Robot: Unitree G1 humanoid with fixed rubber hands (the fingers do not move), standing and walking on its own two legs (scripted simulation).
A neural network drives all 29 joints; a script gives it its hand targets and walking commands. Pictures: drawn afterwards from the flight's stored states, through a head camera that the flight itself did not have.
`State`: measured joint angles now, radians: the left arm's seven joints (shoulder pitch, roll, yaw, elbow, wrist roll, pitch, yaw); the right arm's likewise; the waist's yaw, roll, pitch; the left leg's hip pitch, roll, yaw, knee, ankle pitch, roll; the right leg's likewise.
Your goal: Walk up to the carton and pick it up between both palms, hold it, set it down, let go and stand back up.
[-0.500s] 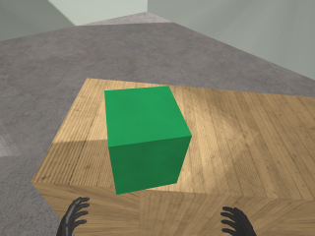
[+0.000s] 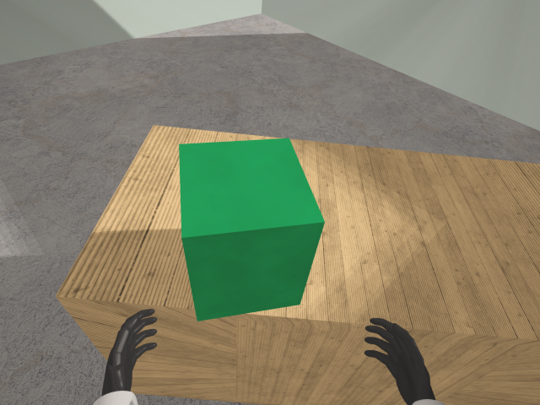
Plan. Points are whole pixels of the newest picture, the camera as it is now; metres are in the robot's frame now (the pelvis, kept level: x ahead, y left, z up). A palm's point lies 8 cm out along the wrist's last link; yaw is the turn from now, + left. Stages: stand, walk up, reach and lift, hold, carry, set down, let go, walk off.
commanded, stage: reach and lift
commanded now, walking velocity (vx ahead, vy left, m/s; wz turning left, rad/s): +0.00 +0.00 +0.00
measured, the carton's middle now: (243, 229) +0.42 +0.08 +0.01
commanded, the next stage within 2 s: none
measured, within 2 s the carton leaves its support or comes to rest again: neither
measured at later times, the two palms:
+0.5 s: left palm (120, 314) +0.23 +0.23 +0.03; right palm (404, 317) +0.27 -0.18 +0.03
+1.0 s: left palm (117, 262) +0.27 +0.24 +0.09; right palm (394, 249) +0.34 -0.16 +0.09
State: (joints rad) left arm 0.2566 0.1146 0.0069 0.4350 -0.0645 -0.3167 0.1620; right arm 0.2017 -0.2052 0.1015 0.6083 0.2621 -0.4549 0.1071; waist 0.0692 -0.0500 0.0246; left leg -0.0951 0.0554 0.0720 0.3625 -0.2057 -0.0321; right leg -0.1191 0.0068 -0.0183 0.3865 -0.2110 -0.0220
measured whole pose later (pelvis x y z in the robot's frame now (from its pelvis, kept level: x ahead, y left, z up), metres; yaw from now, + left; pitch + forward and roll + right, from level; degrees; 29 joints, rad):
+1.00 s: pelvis -0.01 +0.00 +0.00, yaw +0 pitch +0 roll +0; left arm -0.16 0.13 0.17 -0.02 -0.10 0.48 0.11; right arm -0.31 -0.28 0.07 0.32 0.35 0.15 -0.05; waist 0.10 -0.02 0.03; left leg -0.14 0.07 0.07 0.29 -0.15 -0.04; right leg -0.15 0.02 -0.02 0.29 -0.14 -0.03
